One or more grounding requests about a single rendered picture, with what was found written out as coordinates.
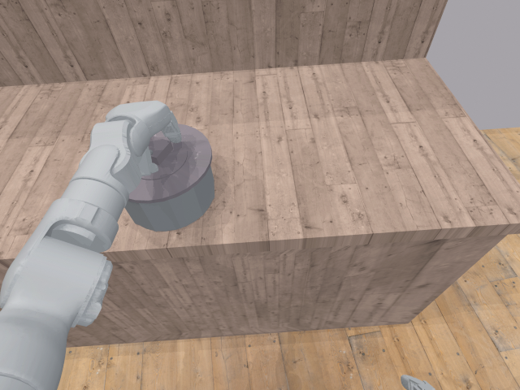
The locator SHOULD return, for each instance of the robot left forearm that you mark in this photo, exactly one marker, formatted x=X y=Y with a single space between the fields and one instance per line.
x=87 y=213

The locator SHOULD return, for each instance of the lid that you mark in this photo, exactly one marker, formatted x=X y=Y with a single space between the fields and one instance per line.
x=182 y=169

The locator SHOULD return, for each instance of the knob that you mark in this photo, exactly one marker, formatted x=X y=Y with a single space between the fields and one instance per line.
x=161 y=148

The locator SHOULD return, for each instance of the left robot upper arm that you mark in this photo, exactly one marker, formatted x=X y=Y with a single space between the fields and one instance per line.
x=61 y=285

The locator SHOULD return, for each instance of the table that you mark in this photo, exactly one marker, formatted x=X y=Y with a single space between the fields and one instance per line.
x=351 y=188

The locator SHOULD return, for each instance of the pot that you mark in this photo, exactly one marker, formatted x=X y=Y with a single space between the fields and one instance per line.
x=177 y=212

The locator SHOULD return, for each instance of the robot left hand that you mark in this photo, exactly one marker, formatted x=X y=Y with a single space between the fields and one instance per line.
x=157 y=116

